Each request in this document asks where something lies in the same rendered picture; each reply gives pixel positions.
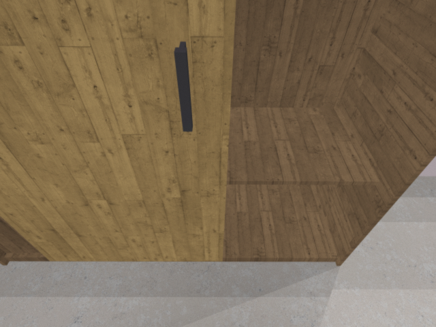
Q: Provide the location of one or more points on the handle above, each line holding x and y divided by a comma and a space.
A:
182, 73

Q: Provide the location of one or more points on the wardrobe door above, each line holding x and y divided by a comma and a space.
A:
12, 242
94, 162

